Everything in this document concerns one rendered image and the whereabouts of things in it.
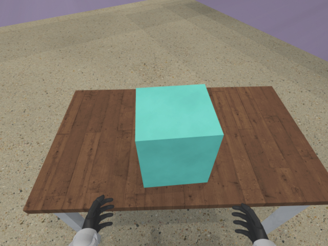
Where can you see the left robot hand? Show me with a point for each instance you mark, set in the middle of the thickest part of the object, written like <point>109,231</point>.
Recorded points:
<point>93,217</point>

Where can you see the left robot forearm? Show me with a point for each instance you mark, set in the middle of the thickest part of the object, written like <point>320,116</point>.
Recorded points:
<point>85,237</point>

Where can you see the carton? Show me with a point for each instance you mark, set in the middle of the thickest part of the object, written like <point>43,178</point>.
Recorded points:
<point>177,135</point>

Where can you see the right robot hand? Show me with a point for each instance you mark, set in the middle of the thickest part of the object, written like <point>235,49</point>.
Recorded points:
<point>253,224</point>

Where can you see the table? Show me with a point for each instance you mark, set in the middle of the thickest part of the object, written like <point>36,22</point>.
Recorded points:
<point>264,160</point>

